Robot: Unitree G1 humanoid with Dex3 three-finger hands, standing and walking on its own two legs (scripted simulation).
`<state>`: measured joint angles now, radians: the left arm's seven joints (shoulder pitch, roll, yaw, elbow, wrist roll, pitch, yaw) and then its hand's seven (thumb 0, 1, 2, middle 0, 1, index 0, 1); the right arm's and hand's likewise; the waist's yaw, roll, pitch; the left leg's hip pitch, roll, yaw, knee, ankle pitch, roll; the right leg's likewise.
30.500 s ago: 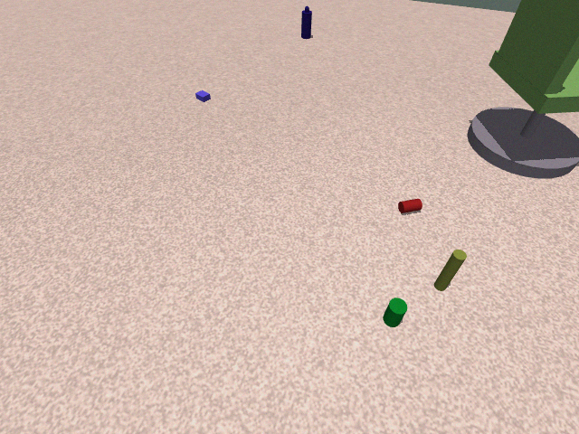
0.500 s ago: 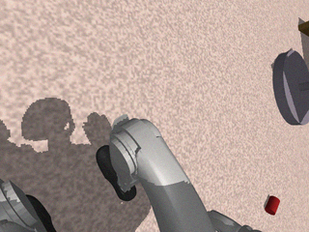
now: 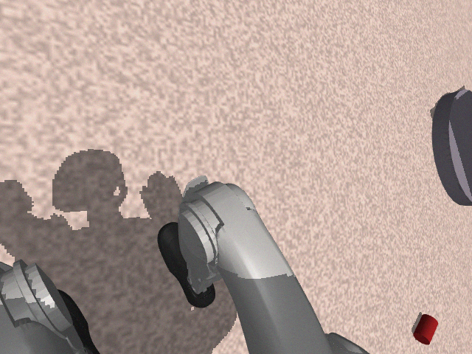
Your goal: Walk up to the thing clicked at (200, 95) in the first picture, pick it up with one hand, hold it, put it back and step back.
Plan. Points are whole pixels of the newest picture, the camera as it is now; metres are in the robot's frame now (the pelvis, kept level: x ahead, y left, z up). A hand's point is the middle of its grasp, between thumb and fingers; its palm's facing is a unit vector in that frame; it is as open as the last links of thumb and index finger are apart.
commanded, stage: settle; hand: left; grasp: from above
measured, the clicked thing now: out of the picture +0.45 +0.35 -0.30
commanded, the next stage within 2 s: lift in 0.46 s
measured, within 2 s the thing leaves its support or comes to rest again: neither
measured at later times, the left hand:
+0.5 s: hand out of the picture +0.43 +0.34 -0.19, palm faces -0.20 -0.36 -0.91, open 6.9 cm
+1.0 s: hand out of the picture +0.40 +0.35 -0.08, palm faces -0.19 -0.35 -0.92, open 6.9 cm
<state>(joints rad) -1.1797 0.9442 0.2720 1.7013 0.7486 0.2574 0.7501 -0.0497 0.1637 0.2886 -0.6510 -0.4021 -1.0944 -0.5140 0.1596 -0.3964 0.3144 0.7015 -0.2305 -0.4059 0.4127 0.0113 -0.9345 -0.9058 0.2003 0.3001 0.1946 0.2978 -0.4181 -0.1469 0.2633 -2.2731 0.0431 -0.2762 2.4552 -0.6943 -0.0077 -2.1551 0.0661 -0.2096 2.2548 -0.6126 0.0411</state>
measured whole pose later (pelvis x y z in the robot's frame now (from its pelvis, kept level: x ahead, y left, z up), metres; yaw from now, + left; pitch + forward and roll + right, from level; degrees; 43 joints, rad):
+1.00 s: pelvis +0.01 -0.01 +0.04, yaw +10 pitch +36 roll -4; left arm -0.99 0.52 0.18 1.44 0.75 0.42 0.49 -0.08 0.24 0.20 -0.65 -0.31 -1.10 -0.42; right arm 0.20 -0.33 0.01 0.90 -0.10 -0.27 0.28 0.00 -0.93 -0.91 0.20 0.30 0.19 0.30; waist -0.19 0.07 -0.16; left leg -2.20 0.04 -0.08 2.25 -0.68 -0.01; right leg -2.17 0.02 -0.05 2.20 -0.66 0.01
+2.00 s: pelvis +0.09 -0.01 +0.37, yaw +14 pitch +18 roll -1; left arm -0.55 0.22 -0.12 1.03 0.64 0.61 0.37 -0.03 0.17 0.28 -0.66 -0.36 -1.08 -0.51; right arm 0.25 -0.24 0.01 0.85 0.04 -0.14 -0.02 0.01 -0.91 -0.90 0.20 0.30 0.20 0.30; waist -0.08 0.03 -0.15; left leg -0.89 0.04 -0.02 1.04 -0.47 -0.03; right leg -0.87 0.02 -0.02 1.03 -0.47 -0.01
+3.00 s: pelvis +0.10 +0.01 +0.43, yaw +14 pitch +5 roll +0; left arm -0.46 0.18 -0.21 0.90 0.66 0.71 0.28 -0.05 0.18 0.26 -0.69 -0.30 -1.00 -0.44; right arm 0.20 -0.26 0.04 0.81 0.05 -0.14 0.07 0.01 -0.91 -0.90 0.20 0.30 0.20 0.30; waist -0.02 0.03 -0.07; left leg -0.40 0.01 0.02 0.62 -0.31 -0.01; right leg -0.40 -0.01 0.01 0.63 -0.32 0.01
